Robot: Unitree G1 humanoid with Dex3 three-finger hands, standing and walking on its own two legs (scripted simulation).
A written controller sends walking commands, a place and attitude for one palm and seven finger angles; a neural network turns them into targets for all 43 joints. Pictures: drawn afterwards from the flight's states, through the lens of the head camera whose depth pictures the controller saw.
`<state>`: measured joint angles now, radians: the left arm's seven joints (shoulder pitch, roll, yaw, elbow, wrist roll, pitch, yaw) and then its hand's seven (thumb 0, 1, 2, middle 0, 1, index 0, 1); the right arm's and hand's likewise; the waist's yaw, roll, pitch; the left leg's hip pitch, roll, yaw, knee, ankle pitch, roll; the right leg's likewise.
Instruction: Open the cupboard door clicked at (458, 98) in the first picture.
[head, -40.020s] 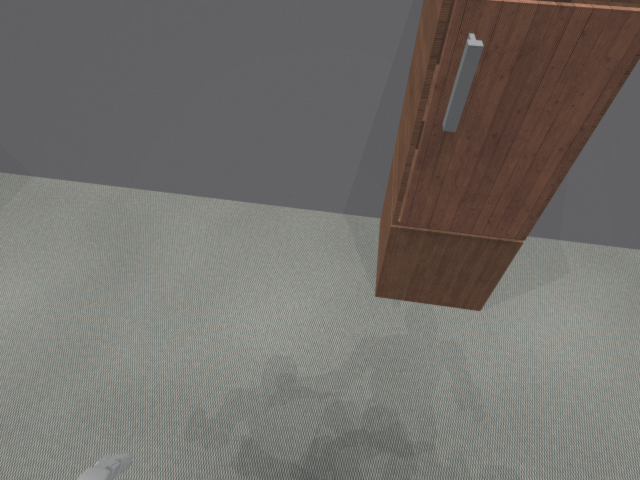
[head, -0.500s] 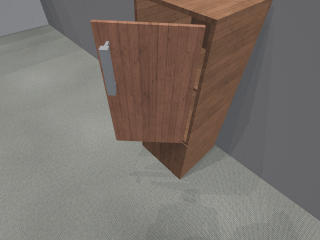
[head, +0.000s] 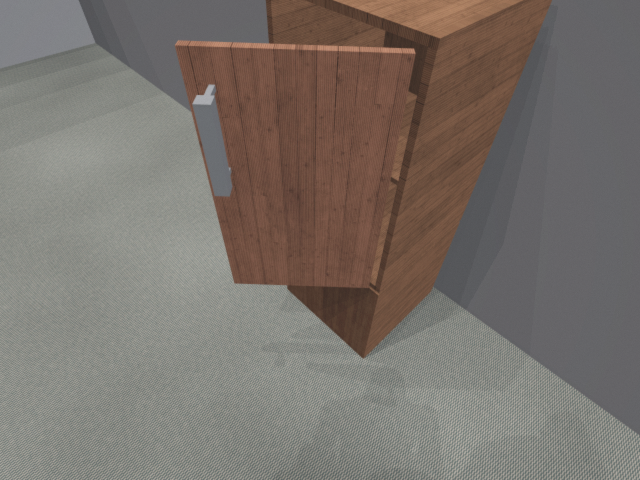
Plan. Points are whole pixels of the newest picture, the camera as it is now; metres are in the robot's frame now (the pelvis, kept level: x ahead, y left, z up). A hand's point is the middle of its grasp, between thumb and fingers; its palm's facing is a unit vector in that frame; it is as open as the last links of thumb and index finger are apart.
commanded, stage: look again from close up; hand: left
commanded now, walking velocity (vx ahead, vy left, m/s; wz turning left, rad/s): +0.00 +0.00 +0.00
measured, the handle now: (217, 142) +0.60 +0.21 +0.10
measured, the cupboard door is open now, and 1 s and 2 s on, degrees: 44 44 44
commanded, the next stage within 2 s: shuffle to correct the standing spot in 0.12 s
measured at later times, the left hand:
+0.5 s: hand out of the picture +0.01 +0.15 -0.18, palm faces +0.03 -0.99 -0.15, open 7.4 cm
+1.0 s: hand out of the picture +0.06 +0.17 -0.17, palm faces -0.01 -0.97 -0.23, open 7.4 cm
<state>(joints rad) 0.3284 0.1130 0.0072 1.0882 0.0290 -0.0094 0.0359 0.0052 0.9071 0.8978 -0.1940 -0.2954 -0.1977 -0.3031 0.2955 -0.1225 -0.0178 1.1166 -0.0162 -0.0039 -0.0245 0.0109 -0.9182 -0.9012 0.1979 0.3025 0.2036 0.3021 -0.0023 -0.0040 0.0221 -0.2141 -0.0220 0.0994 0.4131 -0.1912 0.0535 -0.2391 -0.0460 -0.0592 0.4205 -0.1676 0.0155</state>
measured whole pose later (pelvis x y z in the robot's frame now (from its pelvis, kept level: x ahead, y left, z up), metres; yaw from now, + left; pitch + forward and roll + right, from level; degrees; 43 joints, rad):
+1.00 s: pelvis +0.02 -0.01 -0.01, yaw +0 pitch -1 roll +0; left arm 0.28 0.16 -0.01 1.04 0.02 0.00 0.04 0.01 0.91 0.90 -0.20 -0.30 -0.20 -0.30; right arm 0.28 -0.18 -0.02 1.02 -0.02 0.00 -0.02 0.01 -0.92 -0.90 0.20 0.30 0.20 0.30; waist -0.01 0.03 0.01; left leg -0.22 0.00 0.10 0.53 -0.29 0.04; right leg -0.24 -0.03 -0.06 0.53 -0.27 0.00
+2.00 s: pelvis +0.06 -0.03 +0.00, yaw -1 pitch +0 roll +1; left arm 0.27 0.16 -0.01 1.13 0.02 -0.02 0.03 0.01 0.92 0.90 -0.20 -0.30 -0.20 -0.30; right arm 0.26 -0.15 0.01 1.14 -0.02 -0.03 -0.03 0.01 -0.91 -0.90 0.20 0.30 0.20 0.30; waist 0.00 0.00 0.03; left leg -0.13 0.01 0.10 0.42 -0.28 0.01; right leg -0.18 -0.01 -0.05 0.46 -0.27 -0.02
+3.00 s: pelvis +0.01 -0.02 -0.04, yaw +2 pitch +6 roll -2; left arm 0.23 0.30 0.30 0.08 -0.31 -0.30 -0.30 0.01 -0.04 0.49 -0.26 -0.90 -0.26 -0.91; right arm 0.32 -0.28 0.02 0.63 0.04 -0.26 -0.07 0.01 -0.90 -0.90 0.20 0.30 0.21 0.30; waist 0.00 0.03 -0.05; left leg -0.55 0.02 0.04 0.84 -0.40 0.03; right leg -0.53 -0.03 -0.11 0.79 -0.37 -0.01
